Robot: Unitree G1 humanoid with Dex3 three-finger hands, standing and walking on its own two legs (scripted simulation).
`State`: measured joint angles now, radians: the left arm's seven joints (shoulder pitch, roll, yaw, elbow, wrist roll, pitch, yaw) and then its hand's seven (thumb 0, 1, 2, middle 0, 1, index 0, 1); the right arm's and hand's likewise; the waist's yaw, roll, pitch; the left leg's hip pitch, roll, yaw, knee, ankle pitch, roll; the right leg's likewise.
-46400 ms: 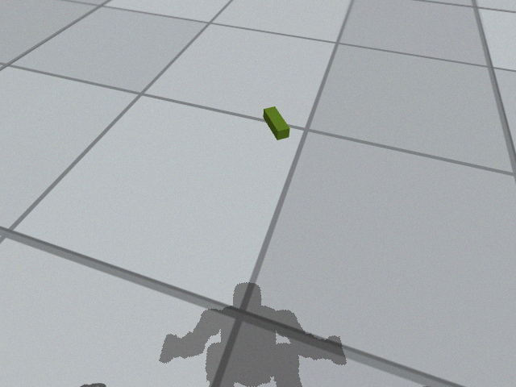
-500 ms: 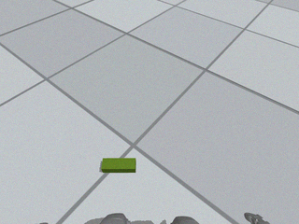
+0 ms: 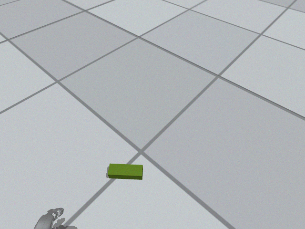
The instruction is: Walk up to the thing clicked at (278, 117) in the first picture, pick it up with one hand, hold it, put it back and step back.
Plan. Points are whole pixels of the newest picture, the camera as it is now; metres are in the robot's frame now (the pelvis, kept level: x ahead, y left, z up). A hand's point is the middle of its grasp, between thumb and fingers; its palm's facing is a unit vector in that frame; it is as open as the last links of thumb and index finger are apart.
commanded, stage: stand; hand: left
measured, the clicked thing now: (125, 171) +0.53 +0.18 -0.74
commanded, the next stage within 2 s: none
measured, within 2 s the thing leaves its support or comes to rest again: neither
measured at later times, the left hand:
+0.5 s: hand out of the picture +0.08 +0.25 -0.15, palm faces -0.05 -0.94 -0.34, open 7.4 cm
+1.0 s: hand out of the picture +0.09 +0.24 -0.15, palm faces -0.06 -0.94 -0.34, open 7.4 cm
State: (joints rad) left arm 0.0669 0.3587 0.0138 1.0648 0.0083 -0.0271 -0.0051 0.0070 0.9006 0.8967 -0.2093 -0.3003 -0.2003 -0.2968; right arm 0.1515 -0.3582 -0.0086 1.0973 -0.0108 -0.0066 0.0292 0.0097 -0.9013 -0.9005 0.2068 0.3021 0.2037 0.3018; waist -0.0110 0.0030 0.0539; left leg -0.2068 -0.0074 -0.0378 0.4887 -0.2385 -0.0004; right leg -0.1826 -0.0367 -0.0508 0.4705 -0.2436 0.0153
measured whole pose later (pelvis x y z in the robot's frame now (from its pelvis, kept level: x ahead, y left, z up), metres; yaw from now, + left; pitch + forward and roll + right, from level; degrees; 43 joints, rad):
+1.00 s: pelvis +0.01 -0.01 +0.01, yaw -1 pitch -2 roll +0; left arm 0.10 0.35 0.00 1.14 0.01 -0.02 -0.01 0.01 0.90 0.90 -0.21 -0.30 -0.20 -0.30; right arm 0.11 -0.35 0.00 1.15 -0.01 -0.01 0.02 0.01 -0.90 -0.90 0.21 0.30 0.20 0.30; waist -0.01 0.00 0.05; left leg -0.13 0.02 -0.02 0.32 -0.16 -0.02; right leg -0.12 -0.01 -0.03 0.33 -0.17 0.00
